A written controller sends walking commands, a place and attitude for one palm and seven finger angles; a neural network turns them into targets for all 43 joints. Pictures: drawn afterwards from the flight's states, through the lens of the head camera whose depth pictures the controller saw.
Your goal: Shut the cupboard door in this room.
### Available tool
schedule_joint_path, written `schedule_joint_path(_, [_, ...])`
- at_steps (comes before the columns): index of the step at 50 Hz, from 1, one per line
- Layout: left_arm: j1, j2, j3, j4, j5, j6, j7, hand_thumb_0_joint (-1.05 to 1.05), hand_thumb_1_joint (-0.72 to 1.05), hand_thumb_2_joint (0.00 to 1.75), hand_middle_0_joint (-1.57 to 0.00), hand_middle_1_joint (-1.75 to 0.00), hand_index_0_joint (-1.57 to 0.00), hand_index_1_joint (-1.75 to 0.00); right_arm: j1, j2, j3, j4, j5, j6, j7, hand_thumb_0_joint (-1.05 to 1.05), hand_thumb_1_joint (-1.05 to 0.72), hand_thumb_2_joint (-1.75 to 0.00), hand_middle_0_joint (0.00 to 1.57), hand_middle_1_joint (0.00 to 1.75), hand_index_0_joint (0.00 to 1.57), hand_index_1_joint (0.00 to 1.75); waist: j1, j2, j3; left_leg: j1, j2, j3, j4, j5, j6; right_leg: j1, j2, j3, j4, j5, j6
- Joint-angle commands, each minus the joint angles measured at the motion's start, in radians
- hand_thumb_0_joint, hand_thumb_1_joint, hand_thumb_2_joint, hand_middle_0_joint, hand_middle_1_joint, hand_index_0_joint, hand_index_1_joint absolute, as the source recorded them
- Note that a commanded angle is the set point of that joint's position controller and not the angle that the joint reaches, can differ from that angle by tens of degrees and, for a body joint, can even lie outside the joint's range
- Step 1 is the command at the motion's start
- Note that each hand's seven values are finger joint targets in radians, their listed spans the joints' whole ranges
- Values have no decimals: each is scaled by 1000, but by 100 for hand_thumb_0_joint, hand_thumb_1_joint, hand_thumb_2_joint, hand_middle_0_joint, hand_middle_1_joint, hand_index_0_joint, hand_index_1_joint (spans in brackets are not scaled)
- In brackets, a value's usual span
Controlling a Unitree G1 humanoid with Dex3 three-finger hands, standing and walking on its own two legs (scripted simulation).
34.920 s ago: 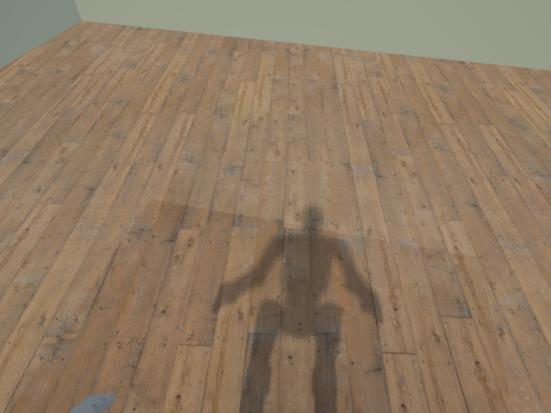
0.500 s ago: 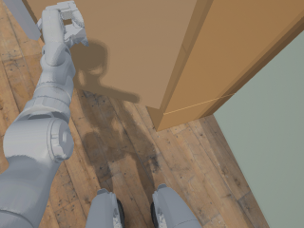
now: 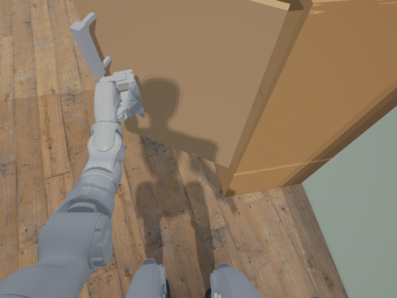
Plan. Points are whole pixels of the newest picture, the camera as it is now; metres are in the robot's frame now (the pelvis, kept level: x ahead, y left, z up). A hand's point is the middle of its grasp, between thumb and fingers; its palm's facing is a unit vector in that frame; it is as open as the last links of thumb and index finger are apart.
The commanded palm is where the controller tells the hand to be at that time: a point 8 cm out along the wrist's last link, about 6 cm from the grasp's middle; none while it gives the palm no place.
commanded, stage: draw the hand back to the body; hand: left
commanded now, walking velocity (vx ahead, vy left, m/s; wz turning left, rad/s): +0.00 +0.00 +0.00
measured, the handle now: (94, 46) +0.65 +0.19 +0.06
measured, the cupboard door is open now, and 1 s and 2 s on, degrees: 58 58 58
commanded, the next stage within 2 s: step back with the hand held close in 1.70 s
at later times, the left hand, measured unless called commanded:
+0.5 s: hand (90, 120) +0.40 +0.15 +0.12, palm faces +0.02 -1.00 -0.02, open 3.1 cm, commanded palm +0.37 +0.20 +0.13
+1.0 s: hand out of the picture +0.28 +0.24 +0.20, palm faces +0.22 -0.94 -0.26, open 3.8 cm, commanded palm +0.23 +0.29 +0.22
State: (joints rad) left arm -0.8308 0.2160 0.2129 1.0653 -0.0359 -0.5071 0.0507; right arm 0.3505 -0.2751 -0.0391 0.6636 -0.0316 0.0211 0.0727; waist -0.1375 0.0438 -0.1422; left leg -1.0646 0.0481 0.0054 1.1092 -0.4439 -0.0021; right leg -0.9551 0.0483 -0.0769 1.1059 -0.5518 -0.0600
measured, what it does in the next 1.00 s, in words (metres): rises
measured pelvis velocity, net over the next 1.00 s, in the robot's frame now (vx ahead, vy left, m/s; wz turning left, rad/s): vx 0.01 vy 0.04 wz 0.01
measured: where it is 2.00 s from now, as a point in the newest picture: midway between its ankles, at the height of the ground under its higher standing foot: outside the picture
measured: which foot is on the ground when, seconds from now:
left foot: down 0.00-1.00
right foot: down 0.00-1.00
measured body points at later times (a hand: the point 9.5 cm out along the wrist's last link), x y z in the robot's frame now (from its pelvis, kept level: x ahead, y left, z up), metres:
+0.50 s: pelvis +0.01 +0.02 +0.04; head +0.06 +0.01 +0.49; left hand +0.40 +0.21 +0.13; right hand +0.07 -0.23 -0.08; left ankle +0.04 +0.12 -0.65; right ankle -0.02 -0.08 -0.65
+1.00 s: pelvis +0.01 +0.04 +0.09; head +0.00 +0.02 +0.54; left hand +0.26 +0.29 +0.21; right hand +0.21 -0.17 +0.01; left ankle +0.04 +0.12 -0.65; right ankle -0.02 -0.08 -0.65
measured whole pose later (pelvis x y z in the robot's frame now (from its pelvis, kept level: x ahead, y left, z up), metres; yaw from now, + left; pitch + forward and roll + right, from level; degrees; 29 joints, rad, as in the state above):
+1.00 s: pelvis +0.01 +0.04 +0.09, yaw +0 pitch -2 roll -1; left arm 0.15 0.30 0.10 -0.07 -0.09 -0.03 0.06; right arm 0.16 -0.22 0.07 0.56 0.05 0.03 -0.07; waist 0.04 0.06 -0.01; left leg -0.23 -0.02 0.05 0.47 -0.22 0.05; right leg -0.12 0.00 -0.03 0.43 -0.28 0.00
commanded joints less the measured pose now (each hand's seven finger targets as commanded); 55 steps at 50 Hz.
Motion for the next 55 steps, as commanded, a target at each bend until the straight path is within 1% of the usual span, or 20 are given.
schedule_joint_path(1, [-592, 185, -6, -109, 24, -33, 19, 0, 90, 90, -130, -150, -130, -150, 181, -130, -40, -6, 9, -10, -17, 0, -90, -90, 20, 30, 20, 30, -100, -15, -416, 335, -47, -25, -29, 246, 49, 130, -13, 116, -177, 481, 75])
schedule_joint_path(3, [-559, 211, 26, -52, 15, 0, 18, 0, 90, 90, -130, -150, -130, -150, 168, -132, -32, -22, 9, -5, -20, 0, -90, -90, 20, 30, 20, 30, -85, -33, -408, 282, -52, -19, -35, 225, 50, 169, -17, 127, -181, 472, 74])
schedule_joint_path(6, [-517, 255, 88, -20, -12, 14, 2, 0, 90, 90, -130, -150, -130, -150, 154, -133, -22, -44, 7, -6, -21, 0, -90, -90, 20, 30, 20, 30, -53, -24, -460, 271, -53, -18, -28, 276, 46, 211, -16, 121, -153, 534, 67])
schedule_joint_path(8, [-411, 301, 146, -120, -32, -2, -18, 0, 90, 90, -130, -150, -130, -150, 144, -129, -22, -87, 11, -4, -18, 0, -90, -90, 20, 30, 20, 30, 19, -3, -561, 317, -57, -6, -52, 333, 40, 320, -18, 125, -146, 618, 63])
schedule_joint_path(10, [-301, 304, 147, -245, -40, -29, -43, 0, 90, 90, -130, -150, -130, -150, 131, -122, -23, -125, 17, -3, -14, 0, -90, -90, 20, 30, 20, 30, 68, 32, -651, 415, -56, -3, -82, 425, 36, 386, -16, 113, -137, 709, 56])
schedule_joint_path(12, [-189, 257, 98, -390, -48, -28, -64, 0, 90, 90, -130, -150, -130, -150, 116, -115, -25, -157, 29, -2, -11, 0, -90, -90, 20, 30, 20, 30, 83, 30, -651, 488, -54, 8, -114, 465, 38, 421, -10, 103, -164, 749, 56])
schedule_joint_path(16, [-46, 135, -8, -560, -107, 55, -96, 0, 90, 90, -130, -150, -130, -150, 91, -114, -31, -182, 62, 1, -24, 0, -90, -90, 20, 30, 20, 30, 53, -94, -486, 531, -50, 17, -192, 402, 52, 455, 0, 87, -267, 718, 75])
schedule_joint_path(18, [-30, 132, -12, -613, -142, 97, -104, 0, 90, 90, -130, -150, -130, -150, 75, -120, -31, -176, 74, -4, -42, 0, -90, -90, 20, 30, 20, 30, 40, -152, -395, 529, -51, 20, -231, 337, 57, 470, -3, 89, -322, 668, 85])
schedule_joint_path(21, [-18, 111, -52, -682, -154, 112, -105, 0, 90, 90, -130, -150, -130, -150, 35, -114, -21, -161, 83, -24, -66, 0, -90, -90, 20, 30, 20, 30, 37, -90, -282, 606, -45, 9, -284, 294, 56, 412, -3, 69, -370, 539, 73])
schedule_joint_path(26, [138, 141, -59, -761, -137, 117, -117, 0, 90, 90, -130, -150, -130, -150, -38, -108, -3, -167, 87, -55, -76, 0, -90, -90, 20, 30, 20, 30, 83, 34, -231, 709, -37, -15, -355, 262, 42, 392, -5, 46, -396, 417, 49])
schedule_joint_path(29, [290, 182, -22, -812, -158, 158, -139, 0, 90, 90, -122, -141, -122, -141, -89, -111, 7, -198, 95, -60, -77, 0, -90, -90, 20, 30, 20, 30, 126, 32, -221, 721, -41, -14, -396, 266, 39, 461, -8, 47, -413, 417, 41])
schedule_joint_path(31, [339, 170, -23, -886, -186, 192, -158, 0, 90, 90, -116, -135, -116, -135, -131, -102, 14, -225, 103, -66, -79, 0, -90, -90, 20, 30, 20, 30, 138, 18, -217, 737, -39, -13, -424, 274, 38, 500, -12, 42, -426, 430, 41])
schedule_joint_path(32, [386, 217, -78, -979, -94, 222, -99, 0, 90, 90, -113, -132, -113, -132, -183, -73, 6, -249, 103, -32, -101, 0, -90, -90, 20, 30, 20, 30, 141, -47, -217, 776, -41, -9, -469, 279, 39, 545, -34, 94, -502, 425, 45])
schedule_joint_path(34, [444, 185, -93, -1056, -94, 275, -57, 0, 90, 90, -108, -126, -108, -126, -213, -71, 15, -272, 105, -15, -126, 0, -90, -90, 20, 30, 20, 30, 133, -66, -145, 786, -39, -9, -513, 259, 43, 571, -39, 92, -552, 398, 50])
schedule_joint_path(37, [499, 209, -78, -1132, -76, 326, -18, 0, 90, 90, -100, -117, -100, -117, -242, -69, 25, -261, 104, -5, -145, 0, -90, -90, 20, 30, 20, 30, 128, -49, -77, 843, -31, -14, -569, 260, 45, 603, -40, 85, -608, 401, 49])
schedule_joint_path(45, [684, 209, -66, -1347, -57, 402, 22, 0, 90, 90, -78, -93, -78, -93, -281, -57, 56, -247, 90, -31, -157, 0, -90, -90, 20, 30, 20, 30, 141, 49, -19, 1006, -17, -51, -712, 295, 35, 716, -36, 60, -722, 408, 38])
schedule_joint_path(49, [820, 256, 4, -1411, -55, 421, 34, 0, 90, 90, -67, -81, -67, -81, -293, -63, 58, -235, 76, -48, -153, 0, -90, -90, 20, 30, 20, 30, 160, 9, 12, 1017, -15, -56, -759, 307, 32, 773, -31, 55, -764, 421, 37])
schedule_joint_path(50, [831, 238, -4, -1452, -54, 419, 33, 0, 90, 90, -64, -78, -64, -78, -301, -56, 61, -241, 77, -52, -150, 0, -90, -90, 20, 30, 20, 30, 159, 40, 17, 1028, -14, -55, -766, 319, 30, 778, -35, 55, -765, 429, 37])
schedule_joint_path(54, [961, 306, 99, -1507, -55, 430, 42, 0, 90, 90, -53, -66, -53, -66, -302, -62, 56, -231, 65, -62, -143, 0, -90, -90, 20, 30, 20, 30, 178, 11, 28, 1027, -18, -49, -774, 371, 29, 824, -33, 53, -787, 466, 38])
schedule_joint_path(55, [983, 297, 103, -1538, -57, 428, 41, 0, 90, 90, -50, -63, -50, -63, -306, -55, 56, -237, 68, -63, -141, 0, -90, -90, 20, 30, 20, 30, 179, 16, 18, 1029, -19, -41, -769, 389, 30, 836, -37, 53, -783, 478, 40])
